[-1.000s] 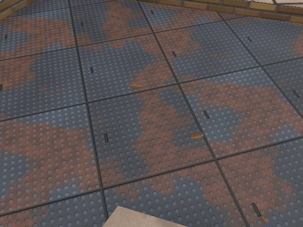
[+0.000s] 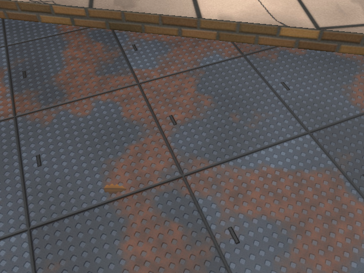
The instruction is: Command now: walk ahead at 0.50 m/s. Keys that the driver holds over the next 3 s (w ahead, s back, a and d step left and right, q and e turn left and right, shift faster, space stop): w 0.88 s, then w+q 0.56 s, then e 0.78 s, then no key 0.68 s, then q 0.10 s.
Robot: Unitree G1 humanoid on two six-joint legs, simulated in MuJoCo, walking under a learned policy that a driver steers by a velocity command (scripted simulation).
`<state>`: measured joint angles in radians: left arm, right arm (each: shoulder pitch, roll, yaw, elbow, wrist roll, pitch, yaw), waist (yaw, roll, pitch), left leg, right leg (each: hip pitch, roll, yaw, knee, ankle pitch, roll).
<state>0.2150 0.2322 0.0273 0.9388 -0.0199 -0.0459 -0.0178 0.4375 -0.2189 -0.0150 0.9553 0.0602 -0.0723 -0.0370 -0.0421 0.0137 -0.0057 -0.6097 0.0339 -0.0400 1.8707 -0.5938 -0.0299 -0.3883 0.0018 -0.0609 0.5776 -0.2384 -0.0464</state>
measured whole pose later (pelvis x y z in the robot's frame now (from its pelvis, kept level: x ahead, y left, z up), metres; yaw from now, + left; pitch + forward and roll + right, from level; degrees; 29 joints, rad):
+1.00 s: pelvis +0.56 +0.01 +0.01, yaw +2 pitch +2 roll -1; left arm 0.11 0.22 0.07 0.93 0.00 -0.10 -0.02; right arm 0.30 -0.24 -0.07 1.00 0.04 -0.09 -0.01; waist -0.01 0.03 0.03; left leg -0.39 0.04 -0.05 1.18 -0.38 0.05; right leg -0.35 0.03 -0.08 0.45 -0.14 -0.05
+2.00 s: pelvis +1.00 +0.10 +0.00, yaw +7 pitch +2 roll +1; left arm 0.12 0.26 0.08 0.84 0.01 -0.03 -0.02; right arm 0.08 -0.28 -0.07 0.88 -0.01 0.00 -0.05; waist 0.03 0.01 0.06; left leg -0.30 -0.01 0.09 0.89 -0.54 0.00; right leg -0.43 0.02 -0.03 0.58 -0.18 -0.06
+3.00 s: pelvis +1.04 +0.13 +0.01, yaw -6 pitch -1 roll +0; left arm 0.19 0.24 0.04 0.90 0.01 0.00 0.03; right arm 0.15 -0.27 -0.05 0.97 0.00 0.00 -0.02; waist -0.02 0.01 0.04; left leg -0.24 0.02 -0.05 0.53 -0.27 -0.03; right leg -0.19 0.01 0.03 0.53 -0.31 0.00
